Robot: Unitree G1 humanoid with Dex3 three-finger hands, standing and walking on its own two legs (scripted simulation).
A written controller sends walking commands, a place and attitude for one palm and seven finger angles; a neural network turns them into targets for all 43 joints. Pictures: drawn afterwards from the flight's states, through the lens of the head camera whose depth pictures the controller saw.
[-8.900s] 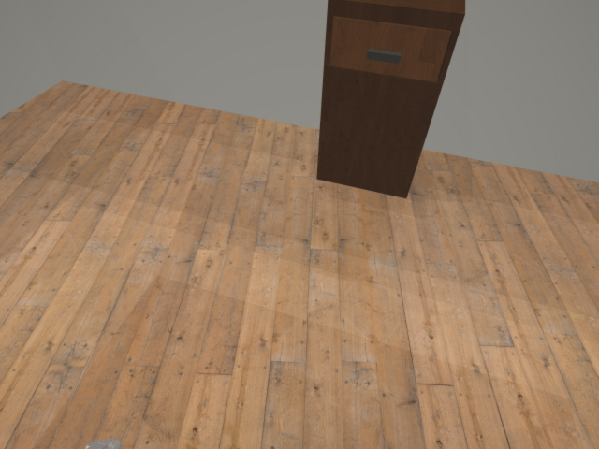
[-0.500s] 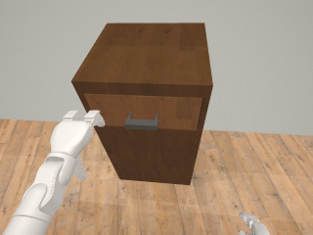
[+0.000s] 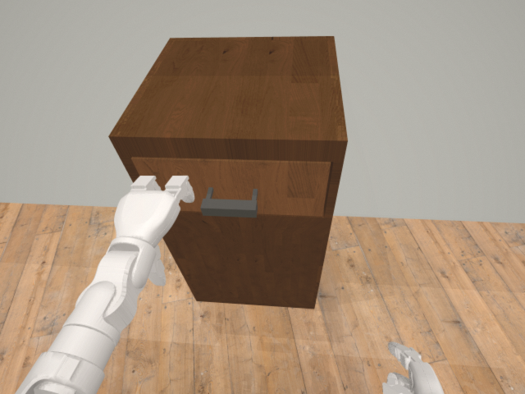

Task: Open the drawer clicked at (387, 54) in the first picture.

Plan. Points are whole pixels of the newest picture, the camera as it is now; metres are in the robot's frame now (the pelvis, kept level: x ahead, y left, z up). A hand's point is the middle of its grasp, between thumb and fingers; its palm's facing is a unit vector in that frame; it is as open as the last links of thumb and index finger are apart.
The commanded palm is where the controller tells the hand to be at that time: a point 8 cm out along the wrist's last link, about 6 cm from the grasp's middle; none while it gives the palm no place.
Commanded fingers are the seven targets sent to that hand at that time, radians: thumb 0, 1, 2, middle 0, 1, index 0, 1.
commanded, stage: move the hooked fingers above the handle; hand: left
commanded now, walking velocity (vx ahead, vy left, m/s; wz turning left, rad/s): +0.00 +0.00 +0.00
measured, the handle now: (231, 200) +0.51 +0.14 -0.07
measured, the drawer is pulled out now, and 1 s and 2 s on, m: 0.00 0.00 0.00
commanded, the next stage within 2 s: lower the fingers behind the handle in 1.86 s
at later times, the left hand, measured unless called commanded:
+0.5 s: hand (190, 216) +0.39 +0.18 +0.02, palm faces -0.01 -0.04 -1.00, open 13.8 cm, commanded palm +0.38 +0.19 +0.08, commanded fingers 0.00 -0.50 0.30 -0.30 -1.20 -0.30 -1.20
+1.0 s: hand (219, 203) +0.45 +0.15 -0.01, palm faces -0.03 -0.01 -1.00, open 13.8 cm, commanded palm +0.44 +0.15 +0.05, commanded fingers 0.00 -0.50 0.30 -0.30 -1.20 -0.30 -1.20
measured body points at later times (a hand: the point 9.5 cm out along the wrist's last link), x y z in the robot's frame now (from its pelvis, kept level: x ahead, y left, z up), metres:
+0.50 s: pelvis +0.01 -0.01 -0.01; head +0.05 -0.04 +0.44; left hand +0.39 +0.18 +0.08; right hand +0.14 -0.27 -0.14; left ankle -0.03 +0.10 -0.73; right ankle +0.01 -0.10 -0.73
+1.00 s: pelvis +0.00 +0.00 -0.02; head +0.07 -0.02 +0.43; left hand +0.44 +0.15 +0.05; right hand +0.07 -0.26 -0.16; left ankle -0.03 +0.10 -0.73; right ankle +0.01 -0.10 -0.73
